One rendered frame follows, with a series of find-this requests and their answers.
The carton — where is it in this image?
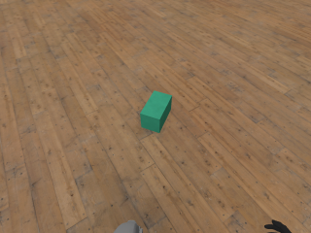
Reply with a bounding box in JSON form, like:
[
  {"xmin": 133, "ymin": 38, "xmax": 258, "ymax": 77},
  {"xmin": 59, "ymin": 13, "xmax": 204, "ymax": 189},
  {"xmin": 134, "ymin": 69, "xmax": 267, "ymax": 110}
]
[{"xmin": 140, "ymin": 91, "xmax": 172, "ymax": 133}]

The robot right hand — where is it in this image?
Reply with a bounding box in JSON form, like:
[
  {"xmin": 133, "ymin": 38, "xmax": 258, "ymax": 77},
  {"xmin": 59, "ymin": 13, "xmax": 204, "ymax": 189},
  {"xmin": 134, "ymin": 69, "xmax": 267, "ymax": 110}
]
[{"xmin": 264, "ymin": 219, "xmax": 292, "ymax": 233}]

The left robot thigh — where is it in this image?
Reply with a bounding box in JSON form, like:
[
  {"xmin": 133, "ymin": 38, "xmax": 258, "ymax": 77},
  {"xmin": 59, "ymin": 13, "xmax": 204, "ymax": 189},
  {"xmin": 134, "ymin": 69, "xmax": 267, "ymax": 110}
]
[{"xmin": 114, "ymin": 222, "xmax": 143, "ymax": 233}]

